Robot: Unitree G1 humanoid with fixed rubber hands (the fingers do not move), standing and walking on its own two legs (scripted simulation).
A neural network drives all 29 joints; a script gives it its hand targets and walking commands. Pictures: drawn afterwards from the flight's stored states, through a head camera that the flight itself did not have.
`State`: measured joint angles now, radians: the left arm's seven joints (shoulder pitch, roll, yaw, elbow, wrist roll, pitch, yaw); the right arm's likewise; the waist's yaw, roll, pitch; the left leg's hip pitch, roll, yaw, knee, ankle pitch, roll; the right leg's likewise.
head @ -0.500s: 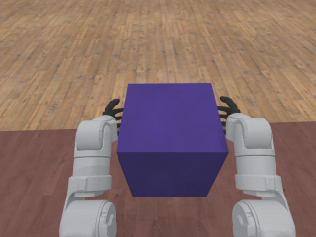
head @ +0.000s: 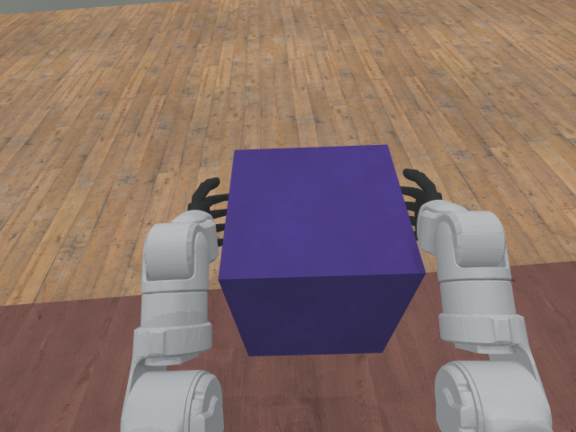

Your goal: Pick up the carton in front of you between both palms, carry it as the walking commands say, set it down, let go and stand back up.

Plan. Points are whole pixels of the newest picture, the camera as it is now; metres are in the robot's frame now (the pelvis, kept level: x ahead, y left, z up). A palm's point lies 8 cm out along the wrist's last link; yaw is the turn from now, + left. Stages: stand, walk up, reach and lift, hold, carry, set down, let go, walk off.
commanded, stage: carry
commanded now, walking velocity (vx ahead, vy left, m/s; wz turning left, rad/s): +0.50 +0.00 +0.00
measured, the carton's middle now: (313, 258) +0.35 -0.02 +0.06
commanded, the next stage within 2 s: none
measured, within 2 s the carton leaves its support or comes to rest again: neither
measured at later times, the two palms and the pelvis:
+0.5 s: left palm (202, 128) +0.64 +0.18 +0.11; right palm (355, 115) +0.64 -0.12 +0.11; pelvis +0.30 +0.02 -0.02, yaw -2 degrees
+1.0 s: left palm (229, 70) +0.94 +0.15 +0.09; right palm (346, 63) +0.92 -0.15 +0.09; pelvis +0.58 +0.02 -0.04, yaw +0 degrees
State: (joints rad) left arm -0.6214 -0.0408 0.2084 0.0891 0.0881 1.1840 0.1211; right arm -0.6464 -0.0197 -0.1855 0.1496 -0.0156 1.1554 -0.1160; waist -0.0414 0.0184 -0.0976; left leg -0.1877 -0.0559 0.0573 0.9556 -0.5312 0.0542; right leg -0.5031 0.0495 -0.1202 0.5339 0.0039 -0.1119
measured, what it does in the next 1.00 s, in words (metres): goes down: left foot 0.03 m lower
